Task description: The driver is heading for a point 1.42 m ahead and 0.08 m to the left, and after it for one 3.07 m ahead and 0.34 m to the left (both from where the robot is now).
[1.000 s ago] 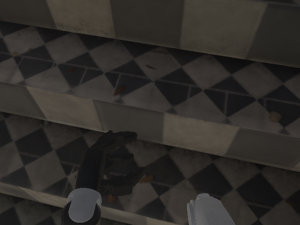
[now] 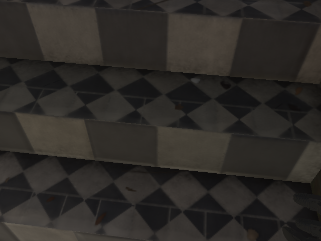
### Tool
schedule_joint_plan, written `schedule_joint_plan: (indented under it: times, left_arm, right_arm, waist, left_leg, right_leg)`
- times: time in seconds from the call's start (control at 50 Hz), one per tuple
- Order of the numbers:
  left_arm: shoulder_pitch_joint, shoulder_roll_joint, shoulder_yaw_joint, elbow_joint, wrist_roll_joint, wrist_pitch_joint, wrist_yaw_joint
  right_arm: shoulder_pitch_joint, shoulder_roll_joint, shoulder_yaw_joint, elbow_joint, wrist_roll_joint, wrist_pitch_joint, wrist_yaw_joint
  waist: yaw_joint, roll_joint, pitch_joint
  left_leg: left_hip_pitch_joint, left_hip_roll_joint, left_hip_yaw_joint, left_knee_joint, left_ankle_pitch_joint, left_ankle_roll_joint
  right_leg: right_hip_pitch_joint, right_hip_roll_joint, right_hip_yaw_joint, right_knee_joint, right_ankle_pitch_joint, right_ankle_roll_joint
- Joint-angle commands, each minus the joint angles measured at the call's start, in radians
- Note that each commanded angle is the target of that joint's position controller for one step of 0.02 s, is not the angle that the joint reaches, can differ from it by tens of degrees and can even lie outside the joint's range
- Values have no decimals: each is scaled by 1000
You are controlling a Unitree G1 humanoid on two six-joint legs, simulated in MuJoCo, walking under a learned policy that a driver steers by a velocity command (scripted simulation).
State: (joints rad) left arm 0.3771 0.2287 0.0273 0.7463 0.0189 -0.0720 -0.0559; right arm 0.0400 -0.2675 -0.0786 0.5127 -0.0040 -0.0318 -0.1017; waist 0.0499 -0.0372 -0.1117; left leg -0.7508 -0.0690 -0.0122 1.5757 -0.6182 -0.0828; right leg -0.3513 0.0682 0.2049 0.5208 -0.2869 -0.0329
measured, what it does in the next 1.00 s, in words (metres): steps on the spot: left foot, then right foot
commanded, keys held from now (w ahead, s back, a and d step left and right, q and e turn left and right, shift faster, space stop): e+shift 0.30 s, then shift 0.14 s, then q+shift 0.26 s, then w+q+shift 0.30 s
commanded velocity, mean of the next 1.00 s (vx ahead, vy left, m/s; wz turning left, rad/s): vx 0.13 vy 0.00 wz -0.16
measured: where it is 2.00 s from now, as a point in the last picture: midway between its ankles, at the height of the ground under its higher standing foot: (33, 203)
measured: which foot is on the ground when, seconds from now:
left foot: up 0.00-0.20, down 0.22-0.68, up 0.70-1.00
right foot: down 0.00-0.22, up 0.24-0.62, down 0.64-1.00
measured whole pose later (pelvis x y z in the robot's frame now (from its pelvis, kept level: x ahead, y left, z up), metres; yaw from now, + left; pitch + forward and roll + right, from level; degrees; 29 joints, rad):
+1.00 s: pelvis +0.01 +0.07 +0.00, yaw -5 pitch +5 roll -2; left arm 0.45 0.17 0.00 1.05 0.06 -0.14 0.01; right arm 0.11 -0.12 -0.02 0.69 -0.02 0.02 -0.01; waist -0.01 -0.02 -0.08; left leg -1.32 0.05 -0.07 2.34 -0.35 0.14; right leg -0.19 -0.14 -0.31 0.40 -0.26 0.05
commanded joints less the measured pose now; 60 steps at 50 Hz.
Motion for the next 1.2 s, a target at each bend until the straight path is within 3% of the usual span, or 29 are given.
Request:
schedule_joint_plan:
  times: [0.02,0.16,0.22,0.24,0.26,0.28,0.34,0.38,0.44,0.5,0.52,0.54,0.56,0.58,0.6,0.64,0.68,0.72,0.76,0.8,0.86,0.92,0.94,0.98,1.06,1.12,1.14,1.18,1.2]
  left_arm:
    - [-117,157,33,-162,-9,-51,12]
    - [-235,165,46,-256,-5,-29,52]
    - [-213,151,54,-192,-21,42,17]
    - [-109,72,44,-208,-23,63,9]
    - [-68,80,37,-226,4,50,15]
    - [-105,119,45,-213,-10,36,24]
    - [-334,166,46,-242,-15,13,57]
    - [-425,98,9,-264,10,6,59]
    - [-424,84,7,-210,-11,4,49]
    - [-267,-9,-33,-109,-25,7,-6]
    - [-229,-37,-41,-65,-10,21,-54]
    - [-363,-33,-34,-156,-14,74,33]
    - [-290,-28,-28,-134,-18,92,78]
    - [-235,-11,-47,-101,1,62,-1]
    - [-241,30,-35,-122,-4,41,-2]
    - [-246,104,-2,-148,13,23,61]
    - [-313,133,12,-187,-2,-4,87]
    - [-92,136,39,-107,18,-1,93]
    - [-14,123,11,10,56,-17,63]
    - [-99,-15,-49,43,67,-6,8]
    - [-57,-46,-73,131,53,-14,23]
    - [53,-22,-79,229,89,-31,21]
    - [94,200,47,234,54,-85,83]
    - [12,181,38,265,31,-114,97]
    - [-7,143,47,260,27,-84,99]
    - [-66,216,68,213,-12,-54,89]
    - [-46,261,71,172,-35,-41,102]
    - [-107,318,87,79,-68,-20,61]
    - [-188,308,98,-9,-68,-33,18]
  right_arm:
    - [-8,-63,19,-91,1,-16,0]
    - [126,-2,46,3,-12,-19,71]
    - [180,-11,30,73,-3,-30,102]
    - [234,-148,-11,80,-47,-48,87]
    - [255,-235,-46,60,-66,-44,88]
    - [283,-253,-53,67,-66,-52,78]
    - [-21,-14,60,-2,-34,-15,116]
    - [52,-24,59,11,15,-6,87]
    - [224,-73,47,49,-9,-27,67]
    - [88,55,115,54,43,-27,133]
    - [73,10,95,71,76,-24,142]
    - [198,-45,27,102,2,-15,39]
    - [205,-72,25,125,-20,-9,13]
    - [212,-100,42,187,-41,-12,119]
    - [142,-65,39,139,-34,-14,163]
    - [158,-80,9,134,-30,-1,166]
    - [245,-3,26,118,-43,-18,131]
    - [140,-10,28,120,-51,-23,119]
    - [199,6,16,192,-30,-26,133]
    - [125,30,18,180,-14,-24,138]
    - [77,100,52,188,-14,5,186]
    - [0,144,104,185,-15,11,214]
    - [-151,149,68,42,-4,11,101]
    - [-138,102,55,-1,-24,37,43]
    - [-183,93,32,-82,-19,97,71]
    - [-139,162,84,-110,7,128,80]
    - [-5,94,51,-51,-1,133,75]
    - [386,-32,-1,66,11,106,96]
    - [432,-114,-32,82,7,94,90]
  waist:
    - [-46,-55,-97]
    - [-63,-102,-112]
    - [-64,-64,-77]
    - [1,157,-171]
    - [-17,299,-181]
    - [-39,151,-144]
    - [-3,83,2]
    - [-42,57,9]
    - [-132,154,44]
    - [9,115,62]
    - [20,97,95]
    - [-114,228,225]
    - [-69,349,151]
    - [26,160,21]
    - [26,118,16]
    - [-10,168,2]
    - [-84,-60,-100]
    - [70,-229,-39]
    - [-6,-131,59]
    - [-32,-6,7]
    - [-37,-63,16]
    - [-23,-25,66]
    - [-38,51,110]
    - [-111,76,159]
    - [-136,-29,195]
    - [-130,-148,144]
    - [-144,-118,50]
    - [-297,-213,-258]
    - [-312,-82,-253]
  left_leg:
    - [-71,55,-51,-70,-19,-52]
    - [227,59,-26,-683,214,-27]
    - [522,61,-23,-1175,696,33]
    - [758,301,-252,-1063,1355,254]
    - [904,561,-553,-1061,1544,506]
    - [817,578,-572,-1071,1393,521]
    - [469,369,-237,-1136,882,376]
    - [489,344,-186,-1210,697,349]
    - [663,348,-203,-1267,433,349]
    - [465,189,-40,-1259,164,173]
    - [364,121,34,-1257,93,132]
    - [398,232,-48,-1328,633,285]
    - [436,278,-94,-1231,895,293]
    - [402,303,-160,-1201,663,296]
    - [438,305,-156,-1140,586,292]
    - [508,342,-239,-1084,589,335]
    - [249,186,-134,-894,404,199]
    - [-93,66,-50,-339,58,88]
    - [-454,87,-147,482,281,153]
    - [-474,63,-126,516,395,241]
    - [-644,100,-108,640,366,304]
    - [-890,149,-116,754,398,347]
    - [-775,128,-102,908,251,216]
    - [-784,163,-100,838,220,185]
    - [-609,158,36,511,302,199]
    - [-135,182,197,-76,52,284]
    - [54,66,322,-46,-101,267]
    - [398,-118,154,-281,-117,292]
    - [509,-45,-255,-670,-200,340]
  right_leg:
    - [141,-275,301,-25,804,-245]
    - [93,-196,393,14,778,-197]
    - [50,-39,352,60,368,-115]
    - [-148,89,181,302,-52,16]
    - [-492,161,97,686,-468,128]
    - [-571,110,66,1089,-409,173]
    - [-648,60,-36,1421,-136,135]
    - [-601,14,-57,1255,-184,131]
    - [-714,19,-40,1082,-116,137]
    - [-390,-78,-154,538,-177,199]
    - [-183,-64,-294,272,-212,224]
    - [-148,-45,-439,187,-40,86]
    - [-58,-105,-325,173,54,29]
    - [76,-55,-292,194,89,80]
    - [61,-78,-253,55,154,49]
    - [43,-90,-237,-19,218,-30]
    - [304,-251,-57,11,422,-243]
    - [353,-494,347,-310,-313,-435]
    - [228,-537,400,-337,-594,-329]
    - [136,-426,110,-258,-475,-264]
    - [208,-422,-29,-295,-335,-229]
    - [278,-485,-104,-362,-286,-243]
    - [283,-613,-103,-421,-285,-157]
    - [240,-593,-221,-477,-305,-102]
    - [141,-462,-445,-526,-261,-75]
    - [92,-407,-611,-686,125,-126]
    - [149,-418,-634,-518,851,-168]
    - [315,-443,-525,144,1757,-191]
    - [61,-372,-478,482,1348,-106]
Keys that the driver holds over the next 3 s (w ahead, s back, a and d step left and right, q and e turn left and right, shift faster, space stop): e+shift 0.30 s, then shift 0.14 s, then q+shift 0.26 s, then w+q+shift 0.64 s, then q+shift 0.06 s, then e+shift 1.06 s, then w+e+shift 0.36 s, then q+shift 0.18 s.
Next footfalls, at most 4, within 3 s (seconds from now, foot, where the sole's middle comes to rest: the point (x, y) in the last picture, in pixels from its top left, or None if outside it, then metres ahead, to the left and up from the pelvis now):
0.22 left None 0.00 0.16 -0.77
0.64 right None -0.01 -0.08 -0.77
1.18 left None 0.23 0.24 -0.57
1.66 right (78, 195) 0.49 0.30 -0.36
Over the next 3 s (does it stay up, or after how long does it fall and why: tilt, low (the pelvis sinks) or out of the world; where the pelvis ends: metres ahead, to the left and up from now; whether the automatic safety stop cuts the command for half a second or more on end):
stays up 0.59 0.24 0.40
